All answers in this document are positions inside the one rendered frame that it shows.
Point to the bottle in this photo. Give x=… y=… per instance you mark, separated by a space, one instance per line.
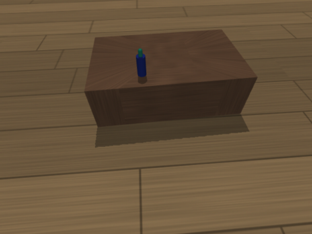
x=141 y=63

